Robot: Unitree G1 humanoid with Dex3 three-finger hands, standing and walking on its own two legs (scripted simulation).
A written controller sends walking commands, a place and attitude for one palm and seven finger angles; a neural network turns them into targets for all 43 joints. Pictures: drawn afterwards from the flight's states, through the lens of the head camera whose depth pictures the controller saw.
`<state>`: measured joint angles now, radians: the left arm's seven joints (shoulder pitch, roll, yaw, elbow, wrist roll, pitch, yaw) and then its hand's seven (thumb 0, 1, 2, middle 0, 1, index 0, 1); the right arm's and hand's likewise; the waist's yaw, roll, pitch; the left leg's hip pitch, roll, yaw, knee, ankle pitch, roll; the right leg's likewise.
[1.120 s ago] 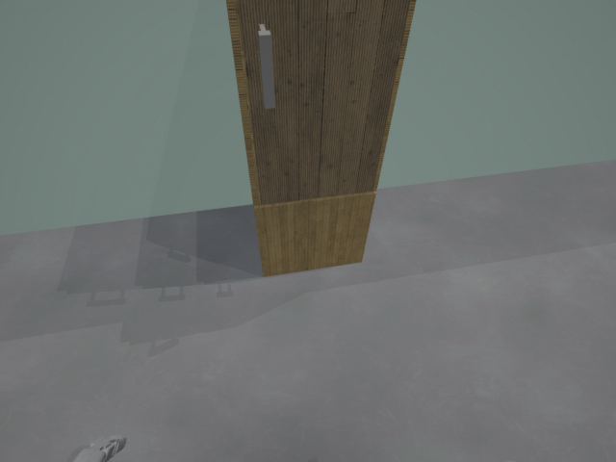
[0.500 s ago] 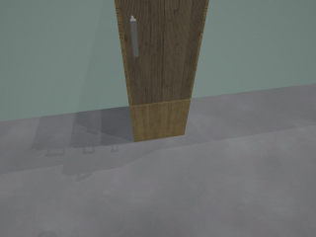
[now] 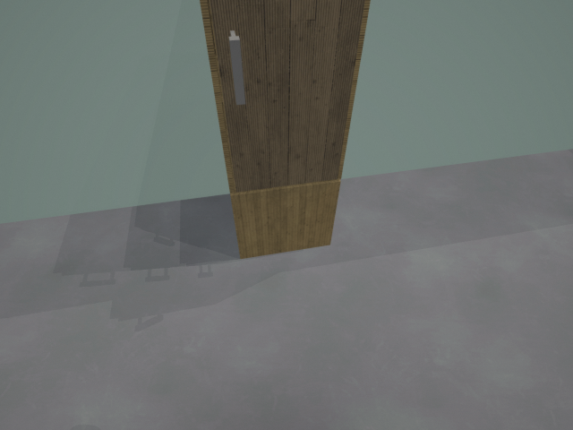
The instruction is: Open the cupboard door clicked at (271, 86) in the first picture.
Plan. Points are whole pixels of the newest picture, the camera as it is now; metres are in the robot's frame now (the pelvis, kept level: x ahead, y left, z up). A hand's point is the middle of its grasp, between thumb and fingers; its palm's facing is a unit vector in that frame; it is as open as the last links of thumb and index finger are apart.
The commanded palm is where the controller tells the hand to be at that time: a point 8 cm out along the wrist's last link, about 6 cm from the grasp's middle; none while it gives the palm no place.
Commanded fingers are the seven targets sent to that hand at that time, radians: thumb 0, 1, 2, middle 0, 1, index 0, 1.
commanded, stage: look at it before walking up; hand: left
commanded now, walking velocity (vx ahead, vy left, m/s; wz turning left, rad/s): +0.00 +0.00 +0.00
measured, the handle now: (236, 68) +0.89 +0.17 +0.09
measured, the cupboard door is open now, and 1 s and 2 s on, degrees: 0 0 0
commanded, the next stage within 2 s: turn to face it in 0.32 s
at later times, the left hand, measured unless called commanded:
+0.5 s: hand out of the picture +0.08 +0.25 -0.15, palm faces -0.02 -0.94 -0.34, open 7.3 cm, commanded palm none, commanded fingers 0.00 0.90 0.90 -0.20 -0.30 -0.20 -0.30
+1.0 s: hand out of the picture +0.01 +0.22 -0.19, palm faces +0.13 -0.96 -0.24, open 7.3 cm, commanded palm none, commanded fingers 0.00 0.90 0.90 -0.20 -0.30 -0.20 -0.30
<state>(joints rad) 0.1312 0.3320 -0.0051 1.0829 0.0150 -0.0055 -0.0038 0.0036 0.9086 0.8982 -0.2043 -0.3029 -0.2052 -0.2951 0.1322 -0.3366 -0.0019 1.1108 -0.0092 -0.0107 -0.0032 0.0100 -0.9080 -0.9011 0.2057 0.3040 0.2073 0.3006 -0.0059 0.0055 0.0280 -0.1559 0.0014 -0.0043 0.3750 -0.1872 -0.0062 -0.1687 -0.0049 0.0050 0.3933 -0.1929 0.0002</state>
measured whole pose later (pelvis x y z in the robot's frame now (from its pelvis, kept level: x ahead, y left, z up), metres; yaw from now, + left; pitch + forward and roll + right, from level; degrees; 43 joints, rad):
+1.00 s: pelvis -0.02 +0.01 -0.01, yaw +7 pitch -1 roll +0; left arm 0.20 0.23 0.02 1.01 0.02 0.05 0.03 0.00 0.91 0.90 -0.20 -0.30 -0.20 -0.29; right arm 0.22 -0.17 -0.01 1.02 -0.02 0.03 -0.01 0.01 -0.91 -0.90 0.21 0.30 0.21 0.30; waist 0.00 -0.03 0.06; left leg -0.31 -0.07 -0.10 0.54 -0.21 0.02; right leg -0.32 -0.03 -0.03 0.74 -0.44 0.02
